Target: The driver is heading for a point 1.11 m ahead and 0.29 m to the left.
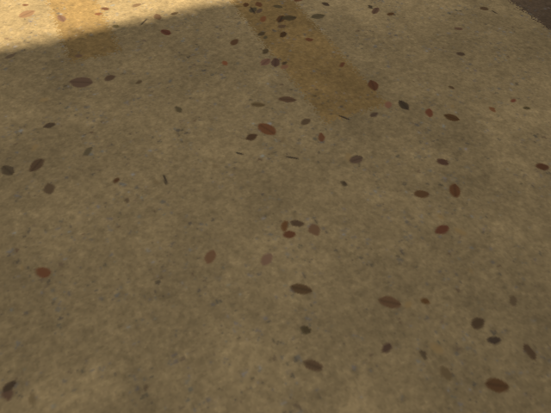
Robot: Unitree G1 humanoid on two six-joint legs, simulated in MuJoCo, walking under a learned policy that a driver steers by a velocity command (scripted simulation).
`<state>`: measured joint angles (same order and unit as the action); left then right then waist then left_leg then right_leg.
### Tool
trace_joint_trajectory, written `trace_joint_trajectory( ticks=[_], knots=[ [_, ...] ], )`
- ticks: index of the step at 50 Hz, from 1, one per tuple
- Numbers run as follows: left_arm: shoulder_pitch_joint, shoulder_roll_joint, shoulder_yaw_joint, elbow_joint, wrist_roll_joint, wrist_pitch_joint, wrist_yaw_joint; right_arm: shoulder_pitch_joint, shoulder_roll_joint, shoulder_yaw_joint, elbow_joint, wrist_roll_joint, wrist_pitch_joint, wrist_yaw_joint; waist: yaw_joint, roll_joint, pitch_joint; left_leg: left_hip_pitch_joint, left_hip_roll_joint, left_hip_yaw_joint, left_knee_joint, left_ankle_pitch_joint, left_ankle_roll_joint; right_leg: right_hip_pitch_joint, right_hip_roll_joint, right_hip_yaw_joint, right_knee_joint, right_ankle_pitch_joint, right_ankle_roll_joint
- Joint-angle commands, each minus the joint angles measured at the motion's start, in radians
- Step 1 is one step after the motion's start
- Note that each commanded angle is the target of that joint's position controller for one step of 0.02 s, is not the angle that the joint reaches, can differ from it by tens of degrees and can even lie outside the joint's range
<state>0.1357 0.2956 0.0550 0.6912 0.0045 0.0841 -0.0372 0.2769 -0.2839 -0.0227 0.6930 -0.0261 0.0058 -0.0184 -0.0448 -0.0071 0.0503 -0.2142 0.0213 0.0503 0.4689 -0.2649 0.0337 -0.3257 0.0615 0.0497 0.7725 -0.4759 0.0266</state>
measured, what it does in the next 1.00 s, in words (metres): walks ahead, turning left: right foot, then left foot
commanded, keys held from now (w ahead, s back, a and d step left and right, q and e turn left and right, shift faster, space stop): shift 0.02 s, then q+shift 0.58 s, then shift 0.04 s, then w+shift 0.06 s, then w+e+shift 0.24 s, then e+shift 0.06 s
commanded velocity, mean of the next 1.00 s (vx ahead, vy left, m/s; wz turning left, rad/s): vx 0.17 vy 0.00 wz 0.34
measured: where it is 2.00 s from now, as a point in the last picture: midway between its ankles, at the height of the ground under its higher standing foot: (198, 385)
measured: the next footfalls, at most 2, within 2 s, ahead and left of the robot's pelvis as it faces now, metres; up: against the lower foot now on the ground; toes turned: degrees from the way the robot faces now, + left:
right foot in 0.06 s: +0.02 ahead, -0.11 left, +0.00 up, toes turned +2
left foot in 0.50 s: +0.00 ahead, +0.11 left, +0.00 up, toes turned +24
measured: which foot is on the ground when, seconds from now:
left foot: down 0.00-0.06, up 0.08-0.48, down 0.50-1.00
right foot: up 0.00-0.04, down 0.06-0.50, up 0.52-1.00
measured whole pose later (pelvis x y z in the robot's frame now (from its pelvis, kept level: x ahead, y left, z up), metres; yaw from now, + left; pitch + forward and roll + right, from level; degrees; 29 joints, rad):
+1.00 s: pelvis +0.08 +0.07 +0.00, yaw +23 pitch +2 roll +0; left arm 0.28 0.32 0.07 0.78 0.04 0.01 -0.06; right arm 0.36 -0.27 -0.03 0.74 -0.04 -0.07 0.00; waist 0.00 -0.02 -0.07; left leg 0.03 -0.06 0.03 0.17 -0.24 0.07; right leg -0.71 0.00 0.08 1.05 -0.11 0.02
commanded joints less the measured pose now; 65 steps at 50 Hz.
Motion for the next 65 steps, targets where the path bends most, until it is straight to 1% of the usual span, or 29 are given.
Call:
trace_joint_trajectory(
  ticks=[1, 2, 3, 4, 5, 8, 14, 18, 22, 24, 25, 26, 27, 29, 32, 33, 35, 37, 44, 48, 51, 54, 57, 59, 60, 61, 62, 64, 65],
  knots=[
    [0.036, 0.051, 0.003, -0.047, -0.004, -0.019, 0.016, 0.005, -0.169, -0.047, -0.028, 0.009, 0.001, 0.006, 0.037, 0.210, -0.096, 0.106, 0.184, -0.160, -0.009, 0.617, 0.149, 0.095, 0.026, -0.082, -0.293, 0.111, -0.031],
    [0.063, 0.028, -0.009, -0.028, 0.006, -0.029, 0.026, 0.009, -0.134, -0.033, -0.015, 0.019, 0.002, 0.008, 0.058, 0.166, -0.097, 0.022, 0.163, -0.155, 0.010, 0.552, 0.103, 0.239, -0.004, -0.052, -0.514, 0.311, -0.047],
    [0.086, 0.044, -0.015, -0.014, 0.029, -0.043, 0.038, 0.051, -0.066, -0.010, -0.010, 0.020, -0.006, 0.014, 0.044, 0.080, -0.146, -0.104, 0.136, -0.149, 0.016, 0.361, 0.035, 0.443, -0.137, 0.083, -0.569, 0.420, -0.070],
    [0.063, 0.118, -0.012, -0.030, 0.034, -0.055, 0.049, 0.095, 0.007, 0.011, -0.034, 0.023, -0.014, 0.027, 0.005, -0.138, -0.151, -0.229, 0.044, -0.084, 0.057, -0.081, -0.019, 0.504, -0.379, 0.289, -0.495, 0.744, -0.141],
    [0.033, 0.111, -0.006, -0.020, 0.020, -0.061, 0.057, 0.036, -0.063, -0.005, -0.020, 0.026, 0.005, 0.017, 0.052, -0.146, -0.113, -0.104, 0.026, -0.075, 0.124, -0.249, -0.024, 0.291, -0.392, 0.205, -0.440, 0.776, -0.225],
    [0.013, 0.127, 0.001, -0.018, 0.018, -0.065, 0.069, 0.007, -0.156, -0.054, -0.018, 0.030, 0.029, 0.023, 0.057, -0.158, -0.032, -0.232, -0.034, -0.064, 0.424, -0.263, -0.034, 0.275, -0.336, 0.113, -0.438, 0.842, -0.234],
    [-0.002, 0.069, -0.003, -0.038, 0.025, -0.053, 0.083, 0.000, -0.099, -0.062, -0.025, 0.021, 0.061, 0.045, 0.050, -0.139, -0.026, -0.311, 0.000, -0.031, 0.588, -0.185, -0.089, 0.255, -0.324, -0.037, -0.462, 0.667, -0.233],
    [0.012, 0.095, 0.011, -0.034, 0.031, -0.065, 0.075, -0.060, -0.064, -0.053, -0.078, 0.020, 0.069, 0.069, 0.066, -0.143, -0.045, -0.239, 0.021, 0.001, 0.393, -0.171, -0.067, 0.256, -0.358, -0.085, -0.430, 0.635, -0.221],
    [0.003, 0.138, 0.031, -0.040, 0.025, -0.073, 0.052, -0.053, -0.083, -0.064, -0.111, 0.025, 0.065, 0.076, 0.050, -0.152, -0.079, -0.118, 0.000, 0.056, 0.237, -0.153, -0.022, 0.223, -0.395, -0.127, -0.340, 0.633, -0.177],
    [0.008, 0.137, 0.035, -0.036, 0.007, -0.069, 0.042, 0.016, -0.093, -0.073, -0.098, 0.009, 0.051, 0.067, -0.005, -0.058, -0.102, 0.043, -0.025, 0.030, 0.041, -0.001, 0.011, 0.117, -0.362, -0.204, -0.163, 0.472, -0.094],
    [0.045, 0.107, 0.029, -0.045, 0.006, -0.066, 0.033, 0.075, -0.198, -0.100, -0.089, -0.009, 0.034, 0.048, -0.028, 0.187, -0.103, 0.163, 0.120, -0.251, -0.135, 0.157, 0.061, -0.062, -0.259, -0.276, 0.107, 0.190, -0.022],
    [-0.024, 0.042, 0.003, -0.134, 0.025, -0.050, 0.039, 0.106, -0.346, -0.135, -0.112, 0.014, 0.024, 0.045, -0.024, 0.351, -0.091, 0.192, 0.354, -0.676, -0.171, 0.446, 0.228, -0.344, -0.056, -0.187, 0.281, -0.233, 0.040],
    [-0.055, 0.084, 0.009, -0.127, 0.037, -0.039, 0.049, 0.158, -0.312, -0.137, -0.102, 0.026, 0.026, 0.046, -0.067, 0.182, -0.134, 0.218, 0.346, -0.626, -0.161, 0.417, 0.287, -0.350, -0.082, -0.037, 0.400, -0.205, 0.035],
    [-0.039, 0.093, 0.011, -0.103, 0.021, -0.051, 0.051, 0.020, -0.230, -0.108, -0.116, 0.024, 0.041, 0.030, 0.005, 0.106, -0.031, 0.113, 0.222, -0.459, -0.164, 0.251, 0.233, -0.356, -0.126, 0.001, 0.377, 0.004, 0.027],
    [0.036, 0.120, 0.018, -0.058, 0.039, -0.052, 0.048, -0.066, -0.178, -0.084, -0.132, 0.026, 0.042, 0.022, 0.041, 0.095, -0.098, 0.096, 0.131, -0.348, -0.136, 0.399, 0.174, -0.271, -0.106, -0.020, 0.372, 0.133, 0.036],
    [0.061, 0.118, 0.016, -0.046, 0.043, -0.050, 0.040, -0.030, -0.176, -0.083, -0.119, 0.025, 0.035, 0.026, 0.034, 0.078, -0.147, 0.109, 0.118, -0.353, -0.165, 0.208, 0.172, -0.252, -0.107, -0.025, 0.356, 0.153, 0.037],
    [0.042, 0.111, 0.014, -0.050, 0.048, -0.046, 0.023, 0.009, -0.181, -0.080, -0.103, 0.016, 0.024, 0.036, 0.010, 0.123, -0.122, 0.116, 0.109, -0.429, -0.263, -0.282, 0.175, -0.308, -0.110, -0.034, 0.299, 0.190, 0.035],
    [0.034, 0.111, 0.014, -0.035, 0.045, -0.051, 0.005, 0.027, -0.156, -0.067, -0.086, 0.007, 0.007, 0.039, 0.002, 0.151, -0.068, 0.144, 0.141, -0.461, -0.331, -0.363, 0.171, -0.370, -0.121, -0.047, 0.226, 0.245, 0.035],
    [-0.016, 0.105, 0.025, -0.019, 0.018, -0.081, -0.016, 0.093, -0.172, -0.061, -0.031, -0.009, -0.062, 0.019, -0.018, 0.091, 0.034, 0.248, 0.235, -0.348, -0.405, -0.319, 0.149, -0.577, -0.078, 0.069, 0.233, 0.340, -0.003],
    [0.040, 0.103, 0.033, 0.001, 0.034, -0.091, -0.023, 0.079, -0.147, -0.052, -0.007, -0.009, -0.089, 0.009, 0.014, 0.046, 0.037, 0.283, 0.259, -0.229, -0.420, -0.217, 0.140, -0.637, -0.084, 0.082, 0.308, 0.364, -0.007],
    [0.005, 0.076, 0.022, -0.012, 0.042, -0.094, -0.039, 0.058, -0.114, -0.042, 0.022, -0.011, -0.100, 0.011, 0.018, 0.035, 0.103, 0.241, 0.220, -0.061, -0.389, 0.089, 0.132, -0.586, -0.121, 0.007, 0.224, 0.378, -0.016],
    [-0.083, 0.045, 0.003, -0.072, 0.038, -0.096, -0.065, 0.047, -0.129, -0.047, 0.041, -0.002, -0.099, 0.005, -0.004, 0.074, 0.108, 0.202, 0.203, 0.062, -0.314, 0.431, 0.109, -0.438, -0.144, -0.105, 0.025, 0.401, -0.050],
    [-0.003, 0.054, 0.007, -0.077, 0.038, -0.095, -0.057, 0.049, -0.159, -0.053, 0.057, 0.009, -0.092, -0.007, 0.020, 0.094, 0.008, 0.245, 0.183, 0.135, -0.077, 0.937, 0.062, -0.217, -0.038, -0.219, -0.110, 0.354, -0.110],
    [0.260, 0.101, 0.034, -0.014, 0.048, -0.113, -0.024, 0.039, -0.172, -0.054, 0.058, 0.020, -0.082, -0.007, 0.125, 0.079, -0.151, 0.178, 0.162, 0.145, 0.334, 0.987, 0.031, 0.084, 0.059, -0.210, -0.201, 0.376, -0.157],
    [0.375, 0.154, 0.056, 0.016, 0.057, -0.125, 0.000, 0.047, -0.140, -0.042, 0.055, 0.023, -0.088, 0.003, 0.183, 0.013, -0.226, 0.000, 0.100, 0.150, 0.638, 0.593, -0.014, 0.302, -0.002, -0.090, -0.275, 0.494, -0.201],
    [0.333, 0.315, 0.095, -0.019, 0.039, -0.116, 0.008, 0.142, -0.011, -0.018, 0.001, 0.020, -0.083, 0.015, 0.076, -0.267, -0.333, -0.418, -0.102, 0.117, 1.099, -0.361, -0.088, 0.632, -0.368, 0.458, -0.216, 1.054, -0.369],
    [0.368, 0.336, 0.116, -0.049, -0.015, -0.105, 0.008, 0.116, -0.109, -0.027, -0.015, 0.001, -0.077, 0.014, 0.157, -0.098, -0.548, -0.475, -0.105, -0.124, 1.209, -0.307, -0.073, 0.710, -0.421, 0.674, -0.306, 1.098, -0.481],
    [0.238, 0.200, 0.080, -0.045, -0.022, -0.084, 0.030, -0.011, -0.110, -0.016, -0.038, -0.002, -0.074, 0.008, 0.101, 0.038, -0.263, -0.492, 0.006, -0.137, 1.034, -0.142, -0.064, 0.405, -0.338, 0.466, -0.387, 0.816, -0.401],
    [0.201, 0.148, 0.062, -0.042, -0.022, -0.080, 0.035, -0.041, -0.105, -0.016, -0.047, -0.014, -0.062, 0.005, 0.069, 0.046, -0.178, -0.468, 0.037, -0.136, 0.938, -0.137, -0.071, 0.289, -0.273, 0.402, -0.419, 0.778, -0.353]
  ],
)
